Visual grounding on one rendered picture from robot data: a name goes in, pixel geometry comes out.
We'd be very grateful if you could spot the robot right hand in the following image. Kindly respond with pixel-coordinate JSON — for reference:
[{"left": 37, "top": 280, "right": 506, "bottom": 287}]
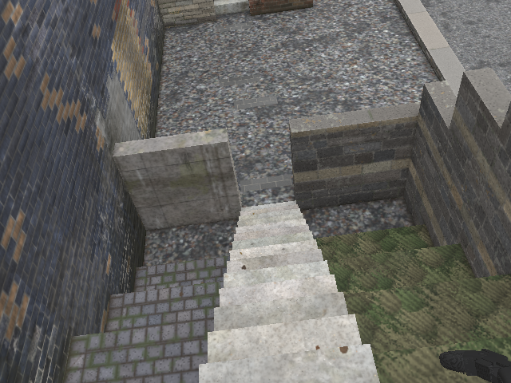
[{"left": 439, "top": 349, "right": 511, "bottom": 383}]

